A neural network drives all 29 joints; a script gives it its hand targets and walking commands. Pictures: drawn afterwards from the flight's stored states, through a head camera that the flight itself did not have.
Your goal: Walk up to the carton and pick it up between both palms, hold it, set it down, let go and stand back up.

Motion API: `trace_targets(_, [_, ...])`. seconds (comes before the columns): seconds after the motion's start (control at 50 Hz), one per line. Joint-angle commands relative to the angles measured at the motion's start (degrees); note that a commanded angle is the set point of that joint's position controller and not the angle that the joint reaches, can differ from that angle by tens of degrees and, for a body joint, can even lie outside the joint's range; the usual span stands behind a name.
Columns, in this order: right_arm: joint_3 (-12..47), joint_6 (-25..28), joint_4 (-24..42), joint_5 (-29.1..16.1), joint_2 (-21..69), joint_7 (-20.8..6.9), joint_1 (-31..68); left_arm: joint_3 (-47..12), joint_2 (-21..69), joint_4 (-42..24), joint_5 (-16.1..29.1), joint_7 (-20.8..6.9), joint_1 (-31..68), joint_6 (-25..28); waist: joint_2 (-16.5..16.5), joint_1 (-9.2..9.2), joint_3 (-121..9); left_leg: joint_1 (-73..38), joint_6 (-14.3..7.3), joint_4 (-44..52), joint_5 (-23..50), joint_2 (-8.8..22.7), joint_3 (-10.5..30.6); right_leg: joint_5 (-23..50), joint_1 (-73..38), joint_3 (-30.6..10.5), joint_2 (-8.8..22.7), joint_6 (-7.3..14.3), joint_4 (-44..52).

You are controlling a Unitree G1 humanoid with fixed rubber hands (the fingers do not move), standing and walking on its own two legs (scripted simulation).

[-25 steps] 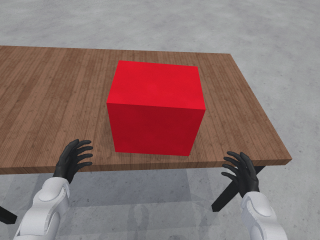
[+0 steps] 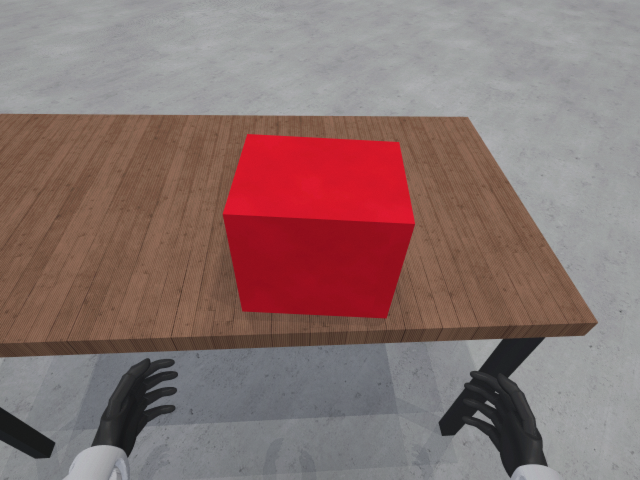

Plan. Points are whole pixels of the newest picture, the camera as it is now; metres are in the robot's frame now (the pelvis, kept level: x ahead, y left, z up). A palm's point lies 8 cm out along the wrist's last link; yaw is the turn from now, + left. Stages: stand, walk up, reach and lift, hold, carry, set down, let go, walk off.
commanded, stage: set down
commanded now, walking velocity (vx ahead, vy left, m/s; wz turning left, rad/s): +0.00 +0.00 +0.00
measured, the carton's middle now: (318, 228) +0.48 +0.04 +0.04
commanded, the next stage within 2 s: let go in 0.70 s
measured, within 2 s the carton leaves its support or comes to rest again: neither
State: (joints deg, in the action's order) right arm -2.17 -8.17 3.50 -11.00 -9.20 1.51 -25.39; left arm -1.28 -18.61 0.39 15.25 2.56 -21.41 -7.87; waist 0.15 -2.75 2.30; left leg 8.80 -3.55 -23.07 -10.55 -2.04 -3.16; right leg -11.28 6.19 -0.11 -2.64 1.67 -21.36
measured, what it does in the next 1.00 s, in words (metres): stands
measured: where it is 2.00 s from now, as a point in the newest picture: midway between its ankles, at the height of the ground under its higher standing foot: outside the picture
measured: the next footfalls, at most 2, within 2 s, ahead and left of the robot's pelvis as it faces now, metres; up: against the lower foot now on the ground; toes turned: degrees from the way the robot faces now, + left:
none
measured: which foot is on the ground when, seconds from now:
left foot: down 0.00-1.00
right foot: down 0.00-1.00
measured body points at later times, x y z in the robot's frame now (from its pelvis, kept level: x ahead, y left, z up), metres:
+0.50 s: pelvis +0.00 -0.01 +0.00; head +0.01 +0.00 +0.45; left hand +0.18 +0.24 -0.04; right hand +0.18 -0.22 -0.04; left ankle +0.03 +0.07 -0.74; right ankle +0.01 -0.10 -0.74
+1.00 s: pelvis +0.03 -0.02 +0.00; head +0.05 -0.01 +0.45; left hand +0.19 +0.23 -0.07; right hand +0.18 -0.23 -0.07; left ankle +0.03 +0.07 -0.74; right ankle +0.01 -0.10 -0.74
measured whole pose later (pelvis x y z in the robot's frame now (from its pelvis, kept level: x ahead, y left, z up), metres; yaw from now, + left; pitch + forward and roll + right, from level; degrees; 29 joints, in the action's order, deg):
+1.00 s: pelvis +0.03 -0.02 +0.00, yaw -1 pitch -2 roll +0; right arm 1.7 7.2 -27.3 -5.0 -8.1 0.8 -18.8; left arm 0.0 -15.6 20.1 6.2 -0.1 -18.1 -3.2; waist -1.8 -1.8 4.5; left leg 6.4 -1.8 -20.3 -11.7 -1.1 -3.2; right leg -12.6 4.2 -0.5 -3.6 3.2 -19.0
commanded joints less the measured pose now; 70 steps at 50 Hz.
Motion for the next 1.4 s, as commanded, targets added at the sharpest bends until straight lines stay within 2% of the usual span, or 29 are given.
trace_targets(0.0, [-4.2, 4.1, 15.2, 0.5, -6.7, -0.1, 8.3, 5.6, -9.9, -14.2, 0.3, 0.6, 11.2, 5.5, 0.3, 0.46, -5.4, 0.4, 4.1, 7.1, -1.1, 5.3, 5.5, -1.9, 2.0, -4.5, 3.3, 1.0, 4.3])
trace_targets(0.08, [-4.2, 3.2, 9.0, 1.2, -6.3, -0.3, 9.1, 5.7, -8.8, -8.6, -1.3, 0.6, 11.6, 4.0, 2.1, 0.69, -2.4, 1.2, 4.0, 8.2, -4.0, 5.5, 5.4, -3.4, 1.7, -4.5, 3.8, 1.0, 4.2])
trace_targets(0.14, [-3.3, 2.9, 8.6, 1.3, -5.3, 0.3, 9.8, 6.2, -9.2, -7.9, -0.7, -0.1, 13.0, 3.3, 1.2, 0.66, -2.7, 0.4, 3.6, 8.2, -3.8, 5.3, 4.6, -3.9, 1.3, -5.0, 4.5, 0.6, 4.9])
trace_targets(0.18, [-3.7, 3.2, 9.1, 1.3, -5.7, 0.1, 10.8, 6.0, -9.2, -9.2, -0.8, 0.2, 13.4, 3.2, 2.1, 0.37, -3.9, 0.3, 3.8, 8.4, -3.3, 5.3, 4.6, -3.6, 1.1, -4.7, 4.3, 0.7, 4.5])
trace_targets(0.28, [-3.6, 3.7, 3.3, 2.2, -6.0, -0.6, 11.5, 5.3, -7.7, -5.3, -3.0, 0.2, 12.9, 2.2, 4.8, 0.56, -2.1, 1.4, 4.4, 9.7, -4.4, 6.1, 5.3, -2.6, -0.1, -3.8, 3.6, 1.0, 3.7])
trace_targets(0.4, [-3.1, 6.0, -1.1, 4.0, -5.7, -0.9, 11.8, 5.4, -7.6, 0.1, -4.0, -0.5, 12.3, 2.9, 1.9, 0.48, -2.7, -0.8, 4.8, 8.2, 0.1, 5.2, 3.9, -1.7, 1.6, -3.6, 3.6, 0.9, 4.9])
trace_targets(0.48, [-2.6, 9.6, 1.0, 3.8, -5.6, -0.9, 11.8, 5.2, -8.6, -4.1, -3.2, 0.1, 11.5, 6.1, 0.7, 0.13, -7.6, -3.0, 4.9, 6.6, 6.9, 4.5, 3.1, 3.3, 1.3, -3.2, 3.1, 0.5, 4.2])
trace_targets(0.52, [-2.0, 10.2, -4.9, 4.8, -5.7, -1.3, 11.2, 4.8, -7.6, 1.7, -4.6, -0.2, 10.7, 6.3, 0.6, 0.53, -6.2, -3.2, 5.1, 6.1, 8.0, 4.2, 2.8, 3.4, 2.3, -3.2, 3.1, 0.5, 4.5])
trace_targets(0.56, [-1.4, 11.3, -7.5, 5.0, -5.7, -1.3, 10.6, 4.6, -7.2, 3.4, -4.9, -0.7, 10.0, 6.9, 0.7, 0.63, -6.3, -3.8, 5.2, 5.7, 8.8, 4.0, 2.4, 4.8, 2.0, -3.4, 3.3, 0.5, 4.7])
trace_targets(0.62, [-1.2, 13.8, -6.2, 3.9, -6.2, -0.9, 9.6, 4.4, -8.3, -1.2, -4.2, -0.7, 9.0, 8.5, 0.8, 0.94, -8.7, -5.0, 5.4, 5.1, 12.9, 4.0, 2.5, 9.7, 0.5, -3.3, 3.1, 0.2, 4.0])
trace_targets(0.64, [-1.0, 14.4, -7.7, 3.9, -6.0, -0.9, 8.9, 4.6, -8.2, 0.0, -4.6, -0.7, 8.3, 8.8, 0.7, 0.65, -9.2, -5.6, 5.6, 4.8, 14.6, 3.7, 2.2, 11.5, 0.2, -3.3, 3.1, 0.2, 4.0])
trace_targets(0.66, [-0.7, 14.6, -10.9, 4.2, -6.1, -1.1, 9.1, 4.4, -7.5, 2.4, -5.4, -0.7, 7.9, 8.5, 1.5, 0.91, -8.3, -6.1, 5.9, 4.5, 14.9, 3.6, 2.3, 11.5, 0.8, -3.3, 3.3, 0.3, 4.2])
trace_targets(0.8, [0.4, 17.0, -17.2, 5.2, -5.9, -0.5, 8.2, 4.8, -6.4, 6.8, -7.7, -1.9, 6.6, 8.1, 1.7, 1.66, -5.4, -7.6, 6.0, 4.4, 16.5, 3.4, 2.0, 14.6, 0.9, -2.9, 3.4, 0.0, 5.1])
trace_targets(0.82, [0.9, 17.7, -16.1, 4.8, -5.9, -0.5, 8.0, 5.6, -6.9, 5.3, -7.8, -1.8, 6.3, 8.5, 1.9, 0.86, -6.4, -7.7, 6.0, 4.0, 17.5, 3.1, 1.7, 16.2, -0.1, -3.1, 3.6, -0.1, 4.9])
trace_targets(0.84, [0.8, 17.3, -20.4, 5.8, -5.6, -0.4, 7.8, 5.3, -5.9, 9.3, -9.0, -2.2, 6.1, 7.7, 2.5, 1.25, -4.3, -8.1, 6.2, 4.3, 17.3, 3.2, 1.7, 15.8, 0.8, -3.1, 3.6, -0.1, 5.4])
trace_targets(0.88, [0.9, 18.6, -17.6, 5.4, -5.9, -0.4, 7.7, 5.5, -6.5, 6.0, -8.6, -2.0, 5.7, 8.4, 1.7, 0.92, -6.4, -8.8, 6.2, 3.8, 19.2, 3.0, 1.6, 17.9, -0.3, -2.9, 3.4, -0.2, 5.0])
trace_targets(0.92, [1.2, 19.0, -21.0, 6.3, -5.3, -0.5, 8.2, 5.5, -5.8, 9.9, -9.6, -2.3, 6.0, 8.0, 1.6, 1.07, -5.1, -8.3, 6.1, 3.9, 18.3, 3.0, 1.3, 18.2, 0.0, -3.0, 3.8, -0.2, 5.2])
trace_targets(1.0, [0.7, 20.8, -20.8, 6.4, -5.4, -0.6, 9.3, 5.3, -5.6, 8.2, -9.7, -1.9, 7.0, 8.9, 2.3, 0.62, -6.8, -8.6, 6.4, 3.5, 19.8, 3.2, 1.4, 19.1, -0.2, -2.7, 3.5, -0.3, 4.5])
trace_targets(1.04, [0.9, 21.1, -21.8, 6.7, -5.4, -0.7, 10.6, 5.0, -5.3, 9.4, -9.7, -1.8, 7.8, 8.7, 1.9, 0.43, -6.2, -8.7, 6.3, 3.4, 19.0, 3.2, 1.3, 18.1, 0.4, -2.5, 3.4, -0.2, 4.6])
trace_targets(1.12, [0.1, 21.2, -26.5, 8.2, -5.4, -0.8, 11.4, 5.0, -4.5, 13.7, -10.7, -2.0, 8.9, 7.9, 1.6, 1.44, -5.6, -9.0, 6.2, 3.4, 17.0, 3.2, 0.9, 17.1, 1.2, -2.4, 3.4, -0.2, 4.7])
trace_targets(1.14, [0.3, 21.6, -24.7, 7.8, -5.2, -0.6, 11.4, 5.2, -5.2, 12.5, -10.2, -2.0, 8.6, 8.0, 1.3, 0.99, -6.6, -9.0, 6.2, 3.3, 17.3, 2.9, 0.4, 18.1, 0.3, -2.5, 3.7, -0.5, 4.6])
trace_targets(1.16, [-0.2, 21.6, -27.3, 8.4, -5.6, -0.8, 12.0, 5.1, -4.3, 14.2, -10.8, -2.0, 9.1, 7.8, 1.3, 1.25, -6.2, -8.9, 6.2, 3.4, 16.9, 3.1, 0.6, 18.3, 1.2, -2.5, 3.6, -0.6, 4.2])
trace_targets(1.18, [-4.4, 17.0, -38.6, 13.3, -19.9, -0.3, 10.3, 8.0, -8.8, 29.1, -17.4, -2.0, 8.5, 8.2, 5.9, 1.33, -14.0, -6.1, 2.6, -1.1, 23.0, 8.1, 6.7, 16.9, -1.2, -5.9, 6.7, -0.4, -1.9])
trace_targets(1.2, [-4.7, 15.2, -39.1, 13.7, -20.5, -0.1, 9.6, 7.7, -9.5, 29.4, -17.6, -2.0, 7.4, 8.1, 4.1, 1.47, -13.2, -3.5, 1.8, -1.2, 19.1, 8.8, 6.8, 14.2, -4.4, -5.7, 7.2, -0.5, -0.7])
trace_targets(1.22, [-4.4, 14.4, -39.3, 13.8, -18.3, -0.1, 10.6, 7.8, -10.1, 30.1, -17.4, -2.1, 7.3, 8.6, 1.7, 1.3, -12.4, -2.7, 1.1, -1.0, 17.3, 8.8, 7.3, 15.3, -4.2, -5.6, 7.8, -0.5, -0.8])
trace_targets(1.3, [-2.7, 13.2, -42.3, 12.9, -16.9, -0.4, 14.2, 6.8, -9.7, 34.8, -17.4, -2.7, 10.3, 10.4, -1.3, 1.73, -5.4, 0.6, 1.0, 0.3, 8.6, 9.0, 8.4, 10.8, 1.8, -7.5, 9.0, -0.3, 1.2])
trace_targets(1.32, [-2.5, 13.0, -43.7, 12.9, -17.2, -0.6, 15.1, 6.5, -9.8, 36.5, -17.4, -2.8, 11.1, 10.7, -0.1, 2.1, -4.3, 0.8, 0.9, 0.5, 8.0, 9.0, 8.9, 10.5, 3.1, -8.1, 9.2, 0.0, 1.7])
trace_targets(1.34, [-2.5, 12.7, -45.2, 12.9, -17.3, -0.8, 15.4, 6.6, -10.6, 37.6, -17.5, -2.9, 12.1, 11.1, -1.5, 2.45, -3.5, 1.1, 0.8, 0.8, 8.2, 9.4, 9.1, 9.4, 3.9, -8.1, 9.4, 0.2, 1.8])
trace_targets(1.38, [-2.5, 12.6, -47.4, 13.0, -18.3, -0.9, 15.5, 6.5, -10.4, 40.0, -17.5, -2.9, 12.5, 11.6, 0.0, 2.67, -1.7, 1.1, 0.5, 1.1, 9.4, 9.4, 9.6, 10.8, 4.5, -8.5, 9.4, 0.5, 2.4])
